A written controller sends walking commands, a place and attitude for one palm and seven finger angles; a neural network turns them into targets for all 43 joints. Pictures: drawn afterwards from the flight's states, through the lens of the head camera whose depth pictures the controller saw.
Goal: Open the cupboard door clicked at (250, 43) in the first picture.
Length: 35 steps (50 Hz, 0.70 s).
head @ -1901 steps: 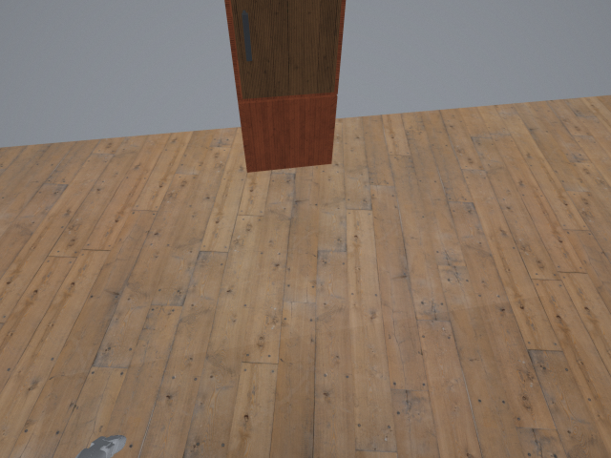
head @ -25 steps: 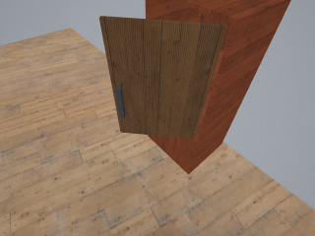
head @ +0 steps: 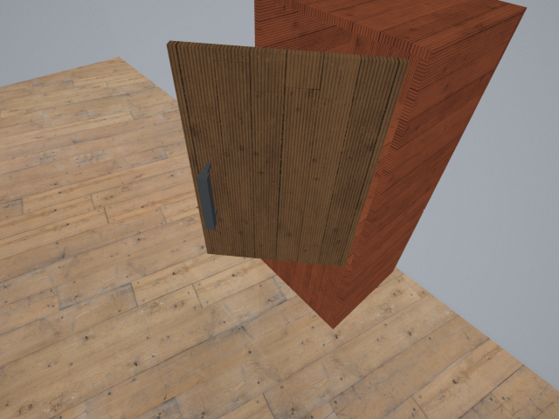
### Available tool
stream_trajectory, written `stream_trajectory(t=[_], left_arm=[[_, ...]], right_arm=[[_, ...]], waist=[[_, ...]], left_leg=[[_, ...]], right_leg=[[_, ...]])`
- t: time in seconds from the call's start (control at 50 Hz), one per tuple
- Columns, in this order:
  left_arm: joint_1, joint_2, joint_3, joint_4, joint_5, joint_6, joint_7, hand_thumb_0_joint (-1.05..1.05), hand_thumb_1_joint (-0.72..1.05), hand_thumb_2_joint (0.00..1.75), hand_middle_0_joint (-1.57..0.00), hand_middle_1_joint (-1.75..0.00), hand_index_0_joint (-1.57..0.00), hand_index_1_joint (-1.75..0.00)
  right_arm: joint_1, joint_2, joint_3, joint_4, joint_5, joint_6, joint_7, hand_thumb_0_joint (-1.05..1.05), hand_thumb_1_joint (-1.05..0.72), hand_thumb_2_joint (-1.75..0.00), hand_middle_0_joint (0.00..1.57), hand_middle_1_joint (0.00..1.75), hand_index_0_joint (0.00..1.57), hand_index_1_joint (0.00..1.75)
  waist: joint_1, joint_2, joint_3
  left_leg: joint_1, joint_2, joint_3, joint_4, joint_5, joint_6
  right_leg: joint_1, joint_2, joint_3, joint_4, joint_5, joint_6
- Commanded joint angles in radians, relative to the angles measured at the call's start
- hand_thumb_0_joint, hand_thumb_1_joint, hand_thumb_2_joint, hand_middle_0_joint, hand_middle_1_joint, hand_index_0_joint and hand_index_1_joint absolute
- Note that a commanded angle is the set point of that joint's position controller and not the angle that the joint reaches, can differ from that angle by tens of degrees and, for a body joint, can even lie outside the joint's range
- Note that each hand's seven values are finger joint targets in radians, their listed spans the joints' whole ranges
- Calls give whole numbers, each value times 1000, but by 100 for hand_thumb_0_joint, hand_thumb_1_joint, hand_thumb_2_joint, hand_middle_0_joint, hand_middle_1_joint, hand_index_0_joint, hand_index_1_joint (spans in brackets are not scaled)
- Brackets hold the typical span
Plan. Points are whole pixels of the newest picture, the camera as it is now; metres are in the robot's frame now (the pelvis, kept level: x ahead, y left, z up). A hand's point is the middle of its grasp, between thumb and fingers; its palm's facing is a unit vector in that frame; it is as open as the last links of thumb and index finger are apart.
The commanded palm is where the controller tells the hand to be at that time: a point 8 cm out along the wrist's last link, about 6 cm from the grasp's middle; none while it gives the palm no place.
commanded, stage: shuffle to correct the standing spot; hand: left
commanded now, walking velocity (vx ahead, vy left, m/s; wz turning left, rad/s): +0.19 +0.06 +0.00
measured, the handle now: (209, 197) +0.59 +0.20 -0.08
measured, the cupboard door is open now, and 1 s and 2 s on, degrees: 43 43 43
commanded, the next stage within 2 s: come to a stop and stand still in 0.02 s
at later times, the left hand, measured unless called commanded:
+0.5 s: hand out of the picture +0.15 +0.18 -0.18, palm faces -0.01 -0.97 -0.23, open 7.3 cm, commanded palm none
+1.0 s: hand out of the picture +0.07 +0.25 -0.16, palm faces +0.00 -0.95 -0.30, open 7.3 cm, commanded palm none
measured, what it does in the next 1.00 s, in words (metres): steps on the spot: right foot, then left foot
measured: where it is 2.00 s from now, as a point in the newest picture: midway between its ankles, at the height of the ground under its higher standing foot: outside the picture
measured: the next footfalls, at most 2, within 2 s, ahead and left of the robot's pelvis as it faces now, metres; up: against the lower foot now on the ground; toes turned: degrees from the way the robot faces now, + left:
right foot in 0.40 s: +0.15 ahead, -0.12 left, +0.00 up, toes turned +1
left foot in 0.64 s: +0.10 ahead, +0.11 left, +0.00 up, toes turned +0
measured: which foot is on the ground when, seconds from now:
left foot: down 0.00-0.44, up 0.46-0.62, down 0.64-1.00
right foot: down 0.00-0.06, up 0.08-0.38, down 0.40-1.00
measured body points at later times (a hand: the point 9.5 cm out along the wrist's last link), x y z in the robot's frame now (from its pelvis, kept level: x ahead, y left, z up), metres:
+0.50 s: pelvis +0.07 +0.00 -0.01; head +0.12 -0.01 +0.44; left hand +0.15 +0.23 -0.16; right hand +0.01 -0.21 -0.17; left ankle +0.00 +0.09 -0.71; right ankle +0.13 -0.12 -0.73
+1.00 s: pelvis +0.05 +0.05 +0.00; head +0.04 +0.02 +0.45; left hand +0.07 +0.30 -0.14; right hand +0.12 -0.18 -0.16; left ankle +0.05 +0.12 -0.73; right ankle +0.11 -0.12 -0.73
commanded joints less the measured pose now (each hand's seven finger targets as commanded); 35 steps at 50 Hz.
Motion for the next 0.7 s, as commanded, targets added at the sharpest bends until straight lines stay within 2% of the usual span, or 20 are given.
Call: stream_trajectory(t=[0.0,0.02,0.04,0.06,0.08,0.14,0.2,0.26,0.34,0.36,0.38,0.4,0.42,0.46,0.54,0.6,0.62,0.64,0.66,0.68], left_arm=[[53,152,50,-32,-2,-13,12,0,90,90,-20,-30,-20,-30],[24,116,43,-42,-1,-11,9,0,90,90,-20,-30,-20,-30],[-14,65,32,-63,1,-14,9,0,90,90,-20,-30,-20,-30],[-78,68,24,-96,4,-19,16,0,90,90,-20,-30,-20,-30],[-96,79,33,-95,4,-18,20,0,90,90,-20,-30,-20,-30],[-96,25,34,-84,-3,-16,6,0,90,90,-20,-30,-20,-30],[-66,-7,29,-74,-7,10,7,0,90,90,-20,-30,-20,-30],[-65,18,31,-77,-8,20,14,0,90,90,-20,-30,-20,-30],[-34,66,46,-82,-1,16,19,0,90,90,-20,-30,-20,-30],[-6,105,53,-79,1,7,22,0,90,90,-20,-30,-20,-30],[11,144,61,-79,3,-1,28,0,90,90,-20,-30,-20,-30],[25,171,64,-69,-4,-6,29,0,90,90,-20,-30,-20,-30],[-3,168,65,-75,-6,-10,35,0,90,90,-20,-30,-20,-30],[-111,149,63,-112,2,5,45,0,90,90,-20,-30,-20,-30],[-182,162,75,-150,7,21,38,0,90,90,-20,-30,-20,-30],[-202,150,79,-165,-2,33,30,0,90,90,-20,-30,-20,-30],[-204,111,71,-177,-7,42,24,0,90,90,-20,-30,-20,-30],[-215,67,63,-194,-13,48,19,0,90,90,-20,-30,-20,-30],[-215,74,63,-191,-6,52,19,0,90,90,-20,-30,-20,-30],[-14,119,38,-118,-27,39,52,0,90,90,-20,-30,-20,-30]], right_arm=[[64,-89,-19,-51,4,-43,-11,0,-90,-90,20,30,20,30],[144,-114,-27,-21,2,-51,-17,0,-90,-90,20,30,20,30],[269,-165,-41,20,-6,-55,-27,0,-90,-90,20,30,20,30],[352,-162,-36,47,-7,-52,-39,0,-90,-90,20,30,20,30],[354,-123,-20,51,-8,-55,-45,0,-90,-90,20,30,20,30],[236,-85,-10,0,-7,-68,-47,0,-90,-90,20,30,20,30],[160,-58,1,-14,-1,-70,-59,0,-90,-90,20,30,20,30],[119,-66,-10,-13,0,-61,-65,0,-90,-90,20,30,20,30],[133,-73,-39,-8,7,-33,-65,0,-90,-90,20,30,20,30],[138,-60,-41,-12,10,-27,-63,0,-90,-90,20,30,20,30],[172,-37,-47,-19,14,-20,-58,0,-90,-90,20,30,20,30],[189,-10,-52,-20,22,-9,-53,0,-90,-90,20,30,20,30],[155,7,-52,-32,24,1,-56,0,-90,-90,20,30,20,30],[99,23,-51,-45,18,16,-50,0,-90,-90,20,30,20,30],[143,24,-53,-43,11,19,-38,0,-90,-90,20,30,20,30],[175,13,-58,-44,4,11,-32,0,-90,-90,20,30,20,30],[145,-35,-64,-62,-1,4,-31,0,-90,-90,20,30,20,30],[75,-95,-70,-105,-12,-2,-32,0,-90,-90,20,30,20,30],[-17,-112,-70,-139,-17,-4,-30,0,-90,-90,20,30,20,30],[-234,-190,-88,-241,7,-18,-34,0,-90,-90,20,30,20,30]], waist=[[-30,-60,123],[-63,65,104],[-99,257,74],[-123,258,111],[-107,173,127],[-53,20,145],[-5,57,122],[4,102,93],[25,78,71],[35,3,40],[24,-100,-22],[16,-148,-78],[9,-136,-69],[0,-146,-27],[-37,-160,-37],[-59,-92,-21],[-47,63,19],[-35,248,81],[-15,219,110],[81,298,-21]], left_leg=[[-14,41,-28,-83,89,-17],[137,110,-126,-154,228,16],[304,265,-328,-237,458,74],[385,342,-396,-258,703,127],[353,353,-359,-235,837,141],[211,300,-236,-270,793,155],[124,238,-129,-264,925,93],[120,215,-93,-219,956,58],[99,201,-94,-75,854,37],[52,161,-87,9,710,4],[-45,72,-56,148,407,-32],[-90,-11,-26,278,-61,-58],[-101,2,-76,367,-276,-56],[-97,32,-125,403,-298,-50],[-46,20,-62,220,-142,-68],[105,25,-49,-62,67,-67],[69,114,-194,-179,52,-28],[-97,266,-352,-330,45,42],[-222,319,-386,-381,40,102],[-223,278,-186,-64,295,60]], right_leg=[[-86,-148,137,-57,115,-141],[-195,-63,35,111,145,-101],[-375,17,-93,357,-22,-56],[-531,21,-61,530,-232,-48],[-554,-18,-5,618,-205,-55],[-486,-67,-3,612,-83,-43],[-360,-58,-16,452,57,-26],[-241,-31,-56,258,127,-35],[-86,-14,-71,50,275,-44],[-11,-54,-10,7,527,-64],[86,-194,151,41,884,-141],[127,-337,216,-2,1100,-248],[81,-385,221,-43,1074,-308],[-54,-348,205,-86,800,-306],[-121,-277,141,-82,563,-229],[-261,-204,98,-17,227,-137],[-322,-109,41,57,52,-82],[-289,-14,-47,177,-68,-21],[-200,-9,-21,291,-100,-18],[-63,-105,117,301,-1,-90]])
